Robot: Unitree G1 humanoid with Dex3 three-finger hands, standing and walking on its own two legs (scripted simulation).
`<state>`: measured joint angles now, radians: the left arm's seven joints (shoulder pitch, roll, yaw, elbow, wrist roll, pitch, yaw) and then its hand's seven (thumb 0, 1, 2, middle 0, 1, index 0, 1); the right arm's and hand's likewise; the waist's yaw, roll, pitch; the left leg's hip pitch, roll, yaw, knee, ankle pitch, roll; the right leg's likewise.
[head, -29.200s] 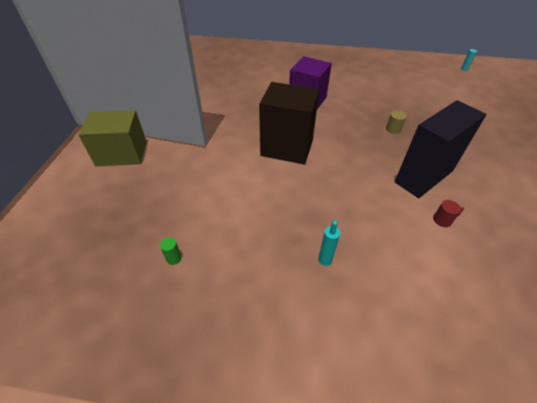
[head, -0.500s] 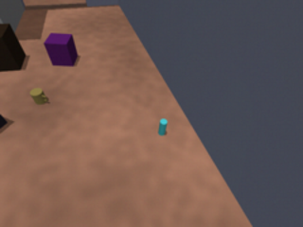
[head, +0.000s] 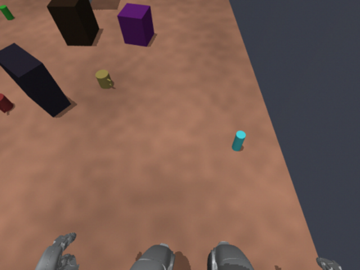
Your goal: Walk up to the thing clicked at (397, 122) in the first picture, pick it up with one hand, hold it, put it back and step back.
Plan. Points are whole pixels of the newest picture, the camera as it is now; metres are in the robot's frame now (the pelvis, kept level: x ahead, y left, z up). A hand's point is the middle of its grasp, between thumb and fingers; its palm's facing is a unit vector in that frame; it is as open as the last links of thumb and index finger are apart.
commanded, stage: walk up
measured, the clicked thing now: (105, 80) +1.36 +0.59 -0.69
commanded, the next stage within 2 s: stand in 1.64 s
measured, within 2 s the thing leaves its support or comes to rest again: neither
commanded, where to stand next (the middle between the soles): +0.08 +0.00 m, yaw +16 degrees
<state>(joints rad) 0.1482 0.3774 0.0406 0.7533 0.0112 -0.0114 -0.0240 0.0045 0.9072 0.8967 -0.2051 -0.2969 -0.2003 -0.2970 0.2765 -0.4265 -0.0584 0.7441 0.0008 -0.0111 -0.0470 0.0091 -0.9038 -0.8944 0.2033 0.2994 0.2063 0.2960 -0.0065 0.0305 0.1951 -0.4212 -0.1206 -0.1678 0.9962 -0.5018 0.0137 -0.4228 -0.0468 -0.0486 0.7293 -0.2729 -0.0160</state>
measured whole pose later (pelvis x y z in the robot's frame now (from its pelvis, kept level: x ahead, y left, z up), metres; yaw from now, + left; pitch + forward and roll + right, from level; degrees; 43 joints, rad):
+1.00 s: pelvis +0.00 +0.00 +0.01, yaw +19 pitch -2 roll +0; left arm 0.18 0.40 0.02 0.99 0.01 -0.01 -0.01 0.00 0.91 0.90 -0.21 -0.30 -0.20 -0.30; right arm 0.13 -0.36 -0.02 1.00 -0.01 -0.01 0.02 0.01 -0.91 -0.89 0.20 0.30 0.21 0.30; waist 0.02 0.01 0.05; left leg -0.30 -0.04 -0.04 0.61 -0.28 0.02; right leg -0.22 -0.10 -0.06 0.60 -0.33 0.04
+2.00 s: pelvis +0.02 -0.02 +0.04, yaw +19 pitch -2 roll +0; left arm 0.10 0.35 0.01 1.14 0.01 -0.01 -0.01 0.00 0.91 0.90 -0.21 -0.30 -0.20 -0.30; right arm 0.05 -0.34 -0.01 1.16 0.00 0.00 0.01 0.01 -0.91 -0.89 0.20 0.30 0.20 0.30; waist 0.01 -0.01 0.06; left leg -0.16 0.01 -0.06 0.34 -0.14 -0.03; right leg -0.09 -0.05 -0.08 0.32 -0.20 0.02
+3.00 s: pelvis +0.03 -0.03 +0.04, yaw +18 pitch -2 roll +0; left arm 0.12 0.36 0.01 1.13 0.01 -0.01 -0.02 0.00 0.91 0.90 -0.20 -0.30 -0.20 -0.30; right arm 0.09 -0.35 0.01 1.15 -0.01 -0.01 0.01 0.01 -0.91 -0.89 0.20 0.30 0.20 0.30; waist 0.00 0.00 0.05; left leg -0.14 0.03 -0.05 0.32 -0.15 -0.05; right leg -0.08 -0.03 -0.07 0.33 -0.21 0.01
